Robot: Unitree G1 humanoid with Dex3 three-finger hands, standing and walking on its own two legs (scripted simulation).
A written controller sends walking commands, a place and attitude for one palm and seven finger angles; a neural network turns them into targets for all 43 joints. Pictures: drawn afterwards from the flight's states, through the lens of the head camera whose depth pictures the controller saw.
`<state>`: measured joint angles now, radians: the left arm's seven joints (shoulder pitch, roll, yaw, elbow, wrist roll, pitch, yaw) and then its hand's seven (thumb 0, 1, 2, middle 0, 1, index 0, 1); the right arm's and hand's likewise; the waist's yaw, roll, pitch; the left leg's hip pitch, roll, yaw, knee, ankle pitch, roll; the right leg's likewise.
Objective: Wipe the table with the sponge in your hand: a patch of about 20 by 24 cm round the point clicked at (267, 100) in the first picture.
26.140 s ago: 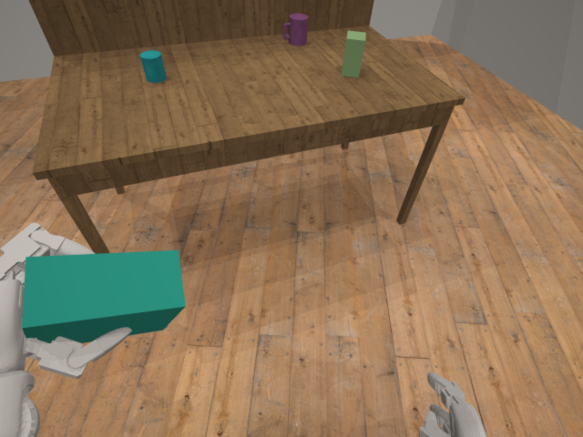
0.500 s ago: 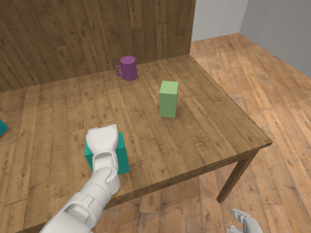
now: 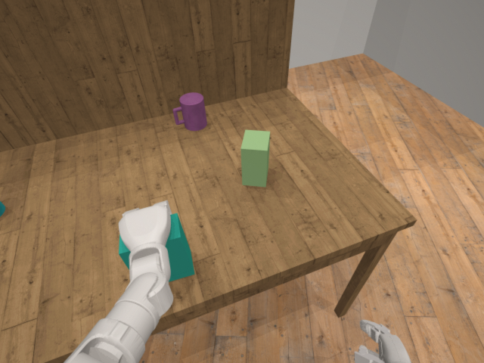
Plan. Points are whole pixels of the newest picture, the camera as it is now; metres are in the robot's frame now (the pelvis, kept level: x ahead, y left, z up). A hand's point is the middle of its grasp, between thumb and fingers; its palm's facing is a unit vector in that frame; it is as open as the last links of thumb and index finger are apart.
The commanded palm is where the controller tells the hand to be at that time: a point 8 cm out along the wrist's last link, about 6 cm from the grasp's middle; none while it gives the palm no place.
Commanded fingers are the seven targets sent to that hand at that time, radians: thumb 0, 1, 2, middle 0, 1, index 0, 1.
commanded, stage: slide back across to the middle lane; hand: left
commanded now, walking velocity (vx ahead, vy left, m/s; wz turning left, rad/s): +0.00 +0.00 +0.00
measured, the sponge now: (162, 258) +0.33 +0.20 -0.06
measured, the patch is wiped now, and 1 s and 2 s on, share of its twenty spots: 1.00 1.00 1.00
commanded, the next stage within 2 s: wipe forward along the middle lane in 0.40 s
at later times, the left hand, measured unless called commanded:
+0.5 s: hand (125, 256) +0.30 +0.25 +0.00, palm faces -0.06 -0.08 -1.00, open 10.3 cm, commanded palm +0.27 +0.25 +0.04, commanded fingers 0.00 0.10 1.30 -1.20 -1.60 -1.20 -1.60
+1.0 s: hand (120, 235) +0.34 +0.28 +0.00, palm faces -0.10 -0.01 -0.99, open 10.3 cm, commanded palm +0.32 +0.27 +0.03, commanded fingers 0.00 0.10 1.30 -1.20 -1.60 -1.20 -1.60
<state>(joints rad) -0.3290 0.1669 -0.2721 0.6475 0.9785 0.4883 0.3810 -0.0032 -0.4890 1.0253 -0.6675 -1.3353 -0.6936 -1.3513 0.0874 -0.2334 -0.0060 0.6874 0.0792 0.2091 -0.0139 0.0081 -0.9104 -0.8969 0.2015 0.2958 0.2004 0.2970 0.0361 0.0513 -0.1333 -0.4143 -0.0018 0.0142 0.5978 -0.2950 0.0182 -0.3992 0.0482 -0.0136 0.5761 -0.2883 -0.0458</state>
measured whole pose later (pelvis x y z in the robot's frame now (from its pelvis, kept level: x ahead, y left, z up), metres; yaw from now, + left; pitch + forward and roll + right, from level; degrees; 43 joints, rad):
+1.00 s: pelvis -0.02 +0.00 -0.01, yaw +1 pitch +10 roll -1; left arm -0.48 0.35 -0.10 0.85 1.02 0.27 0.31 0.00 -0.51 1.03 -0.70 -1.31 -0.72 -1.33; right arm 0.16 -0.25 -0.01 0.71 0.07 0.15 -0.05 0.01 -0.91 -0.90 0.20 0.30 0.20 0.30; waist 0.02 0.05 -0.13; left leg -0.55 0.00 -0.01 0.67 -0.29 0.02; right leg -0.53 0.05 -0.04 0.64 -0.29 -0.05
